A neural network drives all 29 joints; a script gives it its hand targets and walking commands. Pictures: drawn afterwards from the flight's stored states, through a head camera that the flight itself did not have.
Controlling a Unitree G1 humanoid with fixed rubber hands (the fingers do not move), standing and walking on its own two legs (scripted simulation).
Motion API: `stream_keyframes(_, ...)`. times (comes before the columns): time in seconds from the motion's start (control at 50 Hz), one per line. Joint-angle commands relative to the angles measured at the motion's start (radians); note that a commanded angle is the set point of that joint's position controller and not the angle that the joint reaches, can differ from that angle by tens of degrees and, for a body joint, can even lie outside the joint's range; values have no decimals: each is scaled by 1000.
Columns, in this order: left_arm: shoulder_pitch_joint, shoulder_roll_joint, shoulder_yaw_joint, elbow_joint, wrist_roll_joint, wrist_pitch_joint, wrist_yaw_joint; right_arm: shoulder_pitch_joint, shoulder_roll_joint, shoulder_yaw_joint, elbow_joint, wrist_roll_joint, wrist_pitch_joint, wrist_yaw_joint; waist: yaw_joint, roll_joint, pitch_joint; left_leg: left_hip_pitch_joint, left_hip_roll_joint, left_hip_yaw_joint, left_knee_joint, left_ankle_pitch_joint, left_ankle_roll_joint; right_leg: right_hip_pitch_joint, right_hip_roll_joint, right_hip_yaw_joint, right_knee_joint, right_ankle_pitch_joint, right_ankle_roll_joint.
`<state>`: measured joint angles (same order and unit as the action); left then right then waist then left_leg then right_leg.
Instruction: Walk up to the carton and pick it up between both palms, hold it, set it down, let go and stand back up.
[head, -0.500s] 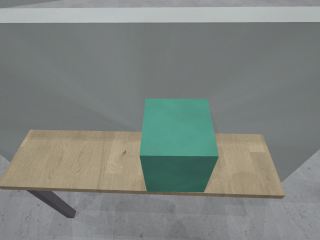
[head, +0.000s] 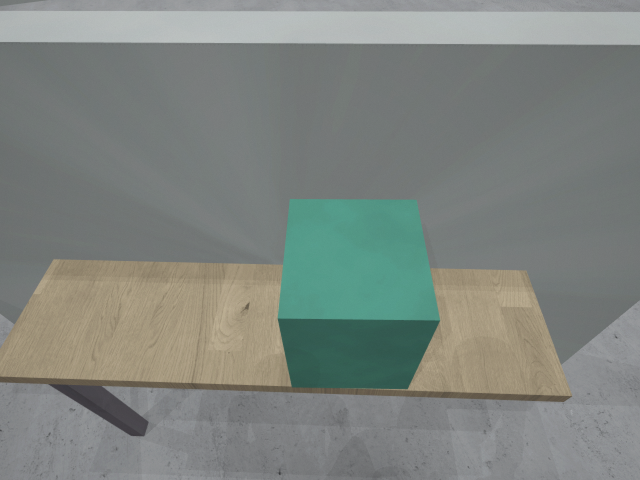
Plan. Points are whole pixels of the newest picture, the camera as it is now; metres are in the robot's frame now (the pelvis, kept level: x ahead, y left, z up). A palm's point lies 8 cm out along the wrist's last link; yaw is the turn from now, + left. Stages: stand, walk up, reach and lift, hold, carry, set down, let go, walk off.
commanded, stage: stand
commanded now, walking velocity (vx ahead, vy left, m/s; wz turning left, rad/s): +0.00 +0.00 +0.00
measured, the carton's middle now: (351, 298) +0.40 -0.02 -0.08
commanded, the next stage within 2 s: none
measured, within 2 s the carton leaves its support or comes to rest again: neither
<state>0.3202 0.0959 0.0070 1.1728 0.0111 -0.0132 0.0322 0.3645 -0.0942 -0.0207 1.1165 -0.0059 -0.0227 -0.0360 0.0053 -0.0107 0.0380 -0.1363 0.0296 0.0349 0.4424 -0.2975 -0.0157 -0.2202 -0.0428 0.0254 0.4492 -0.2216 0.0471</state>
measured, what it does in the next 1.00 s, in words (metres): stands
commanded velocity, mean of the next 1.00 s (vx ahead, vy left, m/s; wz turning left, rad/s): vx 0.00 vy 0.00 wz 0.00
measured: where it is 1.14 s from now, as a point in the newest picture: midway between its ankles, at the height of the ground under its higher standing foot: outside the picture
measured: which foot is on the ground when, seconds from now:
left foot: down 0.00-1.00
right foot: down 0.00-1.00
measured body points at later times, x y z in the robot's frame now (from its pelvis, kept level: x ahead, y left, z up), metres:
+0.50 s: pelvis +0.00 +0.00 +0.00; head +0.01 +0.01 +0.45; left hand -0.03 +0.21 -0.17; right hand -0.04 -0.20 -0.16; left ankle -0.04 +0.13 -0.74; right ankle +0.01 -0.15 -0.74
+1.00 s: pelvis -0.01 +0.01 +0.00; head +0.01 +0.01 +0.45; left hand -0.04 +0.20 -0.17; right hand -0.05 -0.19 -0.16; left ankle -0.04 +0.13 -0.74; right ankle +0.01 -0.15 -0.74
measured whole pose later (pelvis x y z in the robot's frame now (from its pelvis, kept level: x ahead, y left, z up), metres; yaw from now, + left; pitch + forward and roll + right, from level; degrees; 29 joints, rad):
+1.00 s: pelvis -0.01 +0.01 +0.00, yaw +0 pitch -1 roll +0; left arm 0.32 0.09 0.01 1.17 0.01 -0.01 0.03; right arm 0.38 -0.09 -0.02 1.12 -0.01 -0.02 -0.04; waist 0.01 -0.01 0.04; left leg -0.12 0.02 0.05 0.42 -0.28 0.00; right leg -0.21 -0.05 0.04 0.43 -0.20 0.06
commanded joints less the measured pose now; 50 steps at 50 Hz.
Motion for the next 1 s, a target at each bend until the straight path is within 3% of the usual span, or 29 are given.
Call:
stream_keyframes(0.0,105,72,11,5,-2,1,6,127,-78,-15,16,-5,-2,-11,5,44,68,-38,65,-51,-96,189,24,-21,-45,21,-57,143,-40)
stream_keyframes(0.04,92,62,6,6,-4,3,10,146,-60,-7,21,2,5,-4,-16,3,54,-24,67,-58,-85,219,23,-14,-44,12,-42,178,-36)
stream_keyframes(0.06,95,59,6,-4,-5,3,8,156,-58,-10,27,-9,5,-11,1,1,70,-33,62,-40,-79,231,18,-4,-47,14,-57,185,-20)
stream_keyframes(0.08,137,69,7,11,0,0,12,122,-69,-9,15,1,7,-8,11,6,46,-29,63,-44,-83,201,27,5,-44,21,-73,150,-39)
stream_keyframes(0.12,76,100,13,-5,0,-4,10,79,-57,-6,-5,-4,5,-6,-8,-21,92,-33,72,-50,-100,182,25,-28,-44,4,-74,142,-28)
stream_keyframes(0.14,80,89,18,-9,7,-1,6,120,-52,-6,-1,5,-3,-2,-7,24,52,-53,70,-44,-96,181,19,5,-56,30,-70,158,-41)
stream_keyframes(0.16,102,80,20,-2,5,-3,9,87,-54,2,4,2,0,-5,17,12,64,-69,65,-55,-97,180,25,3,-46,14,-60,154,-41)
stream_keyframes(0.2,90,41,2,-12,5,-3,2,106,-56,-9,1,1,0,-4,6,-12,47,-42,58,-43,-93,164,35,3,-59,27,-62,187,-42)
stream_keyframes(0.22,77,79,20,-16,0,-1,7,118,-62,-11,12,-6,-2,-5,-5,12,48,-44,57,-34,-89,185,30,4,-55,20,-60,203,-38)
stream_keyframes(0.24,85,92,30,-23,-12,-7,6,80,-65,-4,-3,-5,-6,-12,18,30,12,-35,66,-37,-89,221,34,38,-62,20,-61,221,-41)
stream_keyframes(0.28,78,81,22,-14,8,-4,4,65,-66,-10,-3,-6,-6,-8,-4,49,12,-21,73,-52,-91,222,24,22,-54,20,-51,171,-44)
stream_keyframes(0.32,105,70,21,5,-7,4,10,99,-60,-9,6,-4,-2,-3,3,-14,61,-59,69,-57,-103,168,28,14,-44,3,-67,174,-30)
stream_keyframes(0.36,121,50,13,0,-7,4,5,126,-51,-11,10,3,6,-9,12,19,78,-47,53,-31,-94,161,15,-7,-36,13,-81,170,-30)
stream_keyframes(0.4,71,77,15,-14,-1,2,1,118,-55,-11,15,-3,9,-6,-14,-51,109,-41,62,-43,-93,157,17,-25,-41,7,-93,158,-18)
stream_keyframes(0.42,81,56,18,-15,-2,2,-2,110,-58,-8,18,-4,7,-10,8,-28,71,-60,71,-43,-90,160,22,22,-45,14,-98,179,-25)
stream_keyframes(0.48,100,51,14,3,-6,0,5,89,-66,-9,8,-3,-5,-3,4,-4,63,-56,58,-42,-109,159,27,21,-53,24,-72,172,-29)
stream_keyframes(0.52,115,53,13,1,-8,0,10,64,-83,-19,-3,-5,-3,-11,25,53,86,-80,59,-57,-118,150,28,32,-52,26,-89,137,-38)
stream_keyframes(0.54,105,87,16,1,0,4,7,73,-78,-12,3,-1,-6,-6,15,5,50,-61,72,-45,-121,156,25,26,-54,21,-73,150,-33)
stream_keyframes(0.62,112,41,11,14,2,13,8,113,-62,-10,9,2,-4,-15,4,53,85,-57,64,-53,-119,114,28,-12,-45,4,-82,132,-14)
stream_keyframes(0.68,78,51,11,4,7,4,8,104,-56,-10,7,-1,1,-12,-5,-50,57,-10,77,-58,-132,145,40,-29,-45,4,-76,141,-20)
stream_keyframes(0.74,93,73,10,-8,-2,0,6,121,-55,-3,0,3,-3,-8,-11,45,65,-17,63,-30,-101,239,27,-17,-60,18,-68,189,-26)
stream_keyframes(0.76,99,47,8,3,-8,-2,3,92,-71,-8,-1,3,-4,-9,4,-4,69,-38,71,-39,-101,195,29,-12,-45,8,-70,169,-27)
stream_keyframes(0.8,115,37,-5,10,-1,9,9,124,-75,-13,2,-2,-1,-6,-11,-22,63,-13,68,-32,-108,169,35,-22,-51,18,-85,158,-14)
stream_keyframes(0.86,94,78,14,-3,3,0,-2,111,-71,-14,2,-15,2,-4,1,21,69,-45,72,-42,-122,119,25,-16,-51,4,-68,109,-20)
stream_keyframes(0.88,115,64,13,-3,-1,6,-3,106,-66,-6,-2,-8,0,-8,28,18,82,-95,61,-55,-124,114,24,14,-46,26,-77,121,-30)
stream_keyframes(0.9,109,100,21,4,4,3,4,84,-65,-7,-15,5,4,-4,-3,9,66,-62,64,-44,-127,88,27,4,-40,5,-77,127,-27)
stream_keyframes(0.92,86,104,25,-9,6,6,2,125,-66,-3,-3,0,0,-7,-4,17,103,-85,56,-43,-128,119,22,-10,-50,16,-75,129,-19)
stream_keyframes(0.94,135,73,11,0,2,5,13,106,-73,-8,2,-3,-7,-7,27,28,62,-75,60,-54,-132,77,29,24,-48,34,-89,107,-30)
stream_keyframes(0.98,145,46,-1,7,-3,4,-1,105,-115,-19,-1,13,-5,-2,9,-5,88,-57,63,-53,-113,132,33,-5,-41,15,-84,123,-25)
